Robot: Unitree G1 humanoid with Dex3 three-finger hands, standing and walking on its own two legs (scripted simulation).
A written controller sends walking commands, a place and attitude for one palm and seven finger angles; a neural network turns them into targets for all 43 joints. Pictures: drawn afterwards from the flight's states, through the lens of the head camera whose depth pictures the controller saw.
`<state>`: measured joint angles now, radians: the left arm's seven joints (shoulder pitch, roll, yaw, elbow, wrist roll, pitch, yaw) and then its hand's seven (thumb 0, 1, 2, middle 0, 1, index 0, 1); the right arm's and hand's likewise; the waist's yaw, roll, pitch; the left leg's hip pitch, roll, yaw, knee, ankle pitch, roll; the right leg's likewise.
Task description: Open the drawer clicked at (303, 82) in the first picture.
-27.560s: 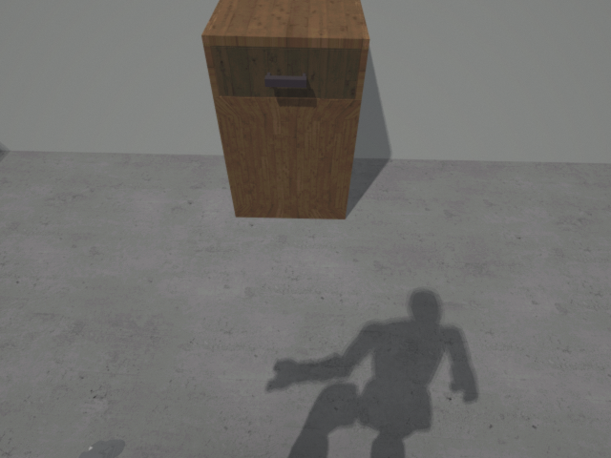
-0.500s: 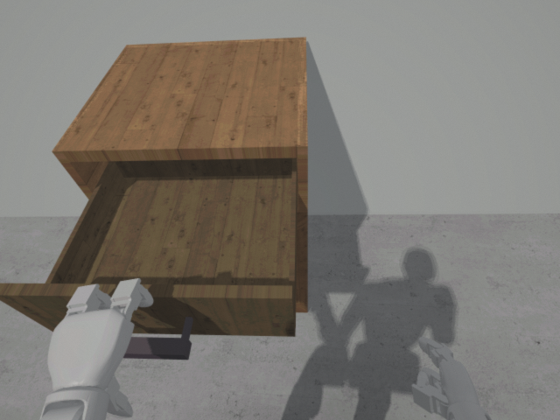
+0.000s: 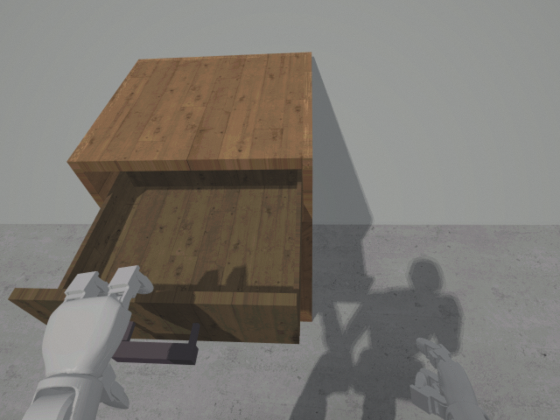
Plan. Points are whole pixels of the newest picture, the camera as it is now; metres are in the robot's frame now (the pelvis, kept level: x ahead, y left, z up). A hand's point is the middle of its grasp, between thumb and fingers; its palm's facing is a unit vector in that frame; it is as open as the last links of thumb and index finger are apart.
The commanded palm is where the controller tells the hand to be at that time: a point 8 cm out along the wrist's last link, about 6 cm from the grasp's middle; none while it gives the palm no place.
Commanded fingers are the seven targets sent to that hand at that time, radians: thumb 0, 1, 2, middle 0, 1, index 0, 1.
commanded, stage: lift the hand off the handle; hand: left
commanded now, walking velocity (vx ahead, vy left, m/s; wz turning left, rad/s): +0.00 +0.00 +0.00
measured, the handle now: (159, 340) +0.24 +0.25 -0.07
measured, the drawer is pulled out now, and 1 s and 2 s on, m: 0.29 0.29 0.29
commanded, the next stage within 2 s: draw the hand back to the body in 0.42 s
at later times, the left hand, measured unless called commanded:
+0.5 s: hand (100, 333) +0.19 +0.26 +0.07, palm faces +0.03 -0.13 -0.99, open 13.8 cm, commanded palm +0.17 +0.26 +0.13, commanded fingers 0.00 -0.50 0.30 -0.30 -1.20 -0.30 -1.20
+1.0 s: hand (79, 330) +0.19 +0.27 +0.09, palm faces +0.04 -0.10 -0.99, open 13.8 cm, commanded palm +0.16 +0.27 +0.15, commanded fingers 0.00 -0.50 0.30 -0.30 -1.20 -0.30 -1.20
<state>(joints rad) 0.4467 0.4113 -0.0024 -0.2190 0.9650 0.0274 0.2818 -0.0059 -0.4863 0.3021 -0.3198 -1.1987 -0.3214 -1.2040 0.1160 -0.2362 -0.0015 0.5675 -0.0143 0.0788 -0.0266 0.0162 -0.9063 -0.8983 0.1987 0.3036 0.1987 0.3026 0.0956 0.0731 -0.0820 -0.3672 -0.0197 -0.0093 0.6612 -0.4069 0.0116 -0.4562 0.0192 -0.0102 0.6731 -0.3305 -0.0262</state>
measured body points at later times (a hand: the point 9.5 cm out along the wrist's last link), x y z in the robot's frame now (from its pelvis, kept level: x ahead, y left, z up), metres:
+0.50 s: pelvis +0.01 +0.01 +0.01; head +0.02 -0.02 +0.46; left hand +0.18 +0.26 +0.13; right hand +0.23 -0.19 -0.08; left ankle -0.05 +0.11 -0.72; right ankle +0.00 -0.10 -0.72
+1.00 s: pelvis +0.01 +0.02 +0.01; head +0.03 -0.01 +0.46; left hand +0.18 +0.27 +0.15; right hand +0.23 -0.18 -0.08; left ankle -0.05 +0.11 -0.72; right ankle +0.00 -0.10 -0.72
